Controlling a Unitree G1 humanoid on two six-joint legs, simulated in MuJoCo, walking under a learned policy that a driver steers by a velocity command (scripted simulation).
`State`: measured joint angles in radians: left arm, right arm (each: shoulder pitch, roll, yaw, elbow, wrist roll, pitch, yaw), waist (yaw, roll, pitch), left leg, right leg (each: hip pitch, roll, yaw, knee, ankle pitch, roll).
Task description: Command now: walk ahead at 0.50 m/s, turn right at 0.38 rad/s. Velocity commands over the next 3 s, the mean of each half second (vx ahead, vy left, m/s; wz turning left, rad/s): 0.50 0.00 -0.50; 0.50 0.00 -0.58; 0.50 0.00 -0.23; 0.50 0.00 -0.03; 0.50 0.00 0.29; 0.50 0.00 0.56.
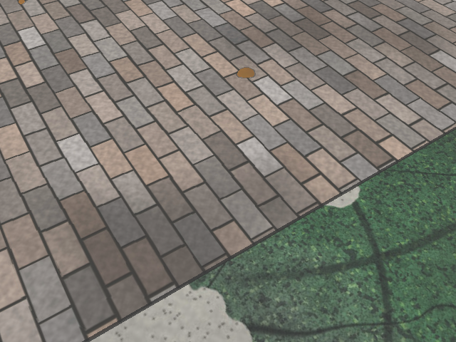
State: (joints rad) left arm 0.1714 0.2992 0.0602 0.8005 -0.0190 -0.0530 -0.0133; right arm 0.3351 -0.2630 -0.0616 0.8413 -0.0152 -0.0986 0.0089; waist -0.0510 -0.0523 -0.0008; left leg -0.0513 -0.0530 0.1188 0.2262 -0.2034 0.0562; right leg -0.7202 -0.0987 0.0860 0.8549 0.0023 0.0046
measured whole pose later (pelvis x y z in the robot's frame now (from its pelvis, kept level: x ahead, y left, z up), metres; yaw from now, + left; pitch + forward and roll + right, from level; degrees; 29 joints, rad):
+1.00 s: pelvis +0.55 -0.11 +0.00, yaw -35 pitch +1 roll +2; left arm 0.19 0.31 0.08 0.63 -0.02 -0.01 -0.01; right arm 0.33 -0.27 -0.07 0.82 -0.01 -0.09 0.00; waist -0.07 -0.05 0.03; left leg -0.08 -0.01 0.14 0.29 -0.23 0.02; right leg -0.70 -0.09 0.07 0.98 -0.15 0.01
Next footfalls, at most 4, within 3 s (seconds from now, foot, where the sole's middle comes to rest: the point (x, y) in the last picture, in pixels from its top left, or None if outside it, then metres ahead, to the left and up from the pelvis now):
0.22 right None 0.29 -0.15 -0.78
0.68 left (225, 310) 0.60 -0.01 -0.78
1.22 right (343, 278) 0.69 -0.39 -0.78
1.74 left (324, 184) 1.08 -0.41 -0.78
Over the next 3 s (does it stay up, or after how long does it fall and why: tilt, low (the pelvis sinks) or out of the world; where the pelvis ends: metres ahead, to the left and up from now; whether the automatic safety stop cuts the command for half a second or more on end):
stays up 1.44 -0.73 0.00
